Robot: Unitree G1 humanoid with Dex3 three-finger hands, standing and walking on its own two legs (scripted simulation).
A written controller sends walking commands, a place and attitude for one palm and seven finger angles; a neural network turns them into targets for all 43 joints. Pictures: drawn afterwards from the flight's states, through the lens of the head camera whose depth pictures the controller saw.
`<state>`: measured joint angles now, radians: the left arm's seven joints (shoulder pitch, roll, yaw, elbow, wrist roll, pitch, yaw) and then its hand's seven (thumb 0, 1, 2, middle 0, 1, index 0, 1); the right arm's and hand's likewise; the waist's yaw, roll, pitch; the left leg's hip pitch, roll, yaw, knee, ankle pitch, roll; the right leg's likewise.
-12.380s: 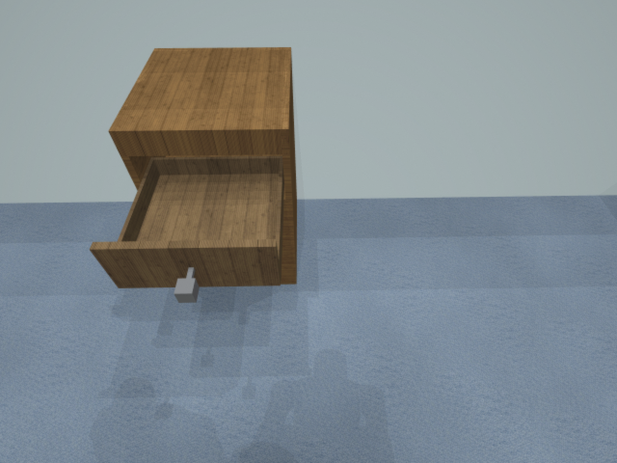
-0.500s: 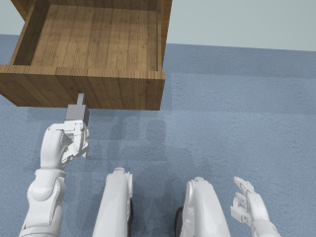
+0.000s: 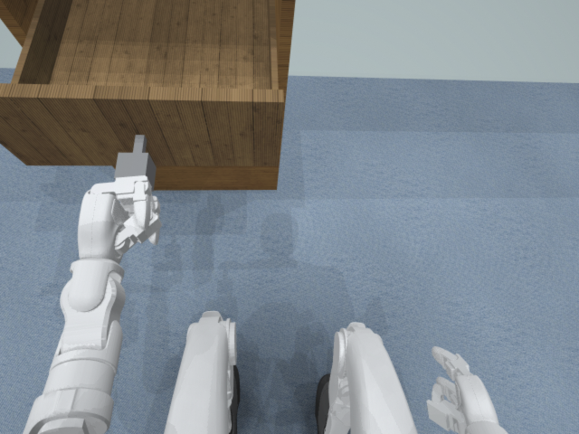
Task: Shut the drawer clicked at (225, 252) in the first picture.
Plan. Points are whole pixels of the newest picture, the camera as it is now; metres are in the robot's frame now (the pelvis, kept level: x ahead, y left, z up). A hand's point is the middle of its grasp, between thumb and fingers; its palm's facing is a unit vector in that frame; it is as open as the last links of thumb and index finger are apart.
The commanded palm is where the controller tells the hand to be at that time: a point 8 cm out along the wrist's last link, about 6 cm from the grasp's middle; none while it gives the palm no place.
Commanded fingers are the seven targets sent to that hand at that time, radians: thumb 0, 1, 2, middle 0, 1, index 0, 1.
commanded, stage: push the drawer shut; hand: left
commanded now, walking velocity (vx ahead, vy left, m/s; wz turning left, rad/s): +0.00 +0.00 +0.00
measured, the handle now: (138, 160) +0.46 +0.23 +0.00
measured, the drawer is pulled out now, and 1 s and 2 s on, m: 0.20 0.07 0.00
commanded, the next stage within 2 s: none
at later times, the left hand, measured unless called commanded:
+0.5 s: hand (156, 180) +0.43 +0.20 +0.00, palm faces +0.05 -1.00 -0.07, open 3.3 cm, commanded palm +0.43 +0.23 +0.01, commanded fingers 0.00 0.90 0.90 -1.40 -1.60 -1.40 -1.60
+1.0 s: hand (165, 136) +0.50 +0.20 +0.00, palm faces +0.07 -0.99 -0.07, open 3.4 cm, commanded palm +0.50 +0.23 +0.01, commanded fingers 0.00 0.90 0.90 -1.40 -1.60 -1.40 -1.60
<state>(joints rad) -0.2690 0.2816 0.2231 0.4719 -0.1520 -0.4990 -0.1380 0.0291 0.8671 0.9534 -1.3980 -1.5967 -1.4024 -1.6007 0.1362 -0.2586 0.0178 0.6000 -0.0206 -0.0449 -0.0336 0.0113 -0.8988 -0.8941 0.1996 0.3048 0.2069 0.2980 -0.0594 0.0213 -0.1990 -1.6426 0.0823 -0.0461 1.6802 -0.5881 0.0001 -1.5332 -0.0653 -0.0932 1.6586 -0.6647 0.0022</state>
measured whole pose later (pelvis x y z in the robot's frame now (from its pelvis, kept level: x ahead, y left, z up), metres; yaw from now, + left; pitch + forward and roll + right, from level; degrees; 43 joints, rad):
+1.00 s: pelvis -0.01 +0.00 -0.02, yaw -1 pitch +34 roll -5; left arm -0.82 0.47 0.40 0.99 -0.06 -0.52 -0.17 0.05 0.86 0.96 -1.40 -1.60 -1.40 -1.60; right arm 0.21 -0.26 0.05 0.64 -0.06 0.05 -0.01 0.01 -0.90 -0.89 0.20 0.30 0.21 0.30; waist -0.15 0.03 -0.17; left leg -1.74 0.09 -0.05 1.72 -0.58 0.00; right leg -1.64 -0.05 -0.09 1.69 -0.65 0.00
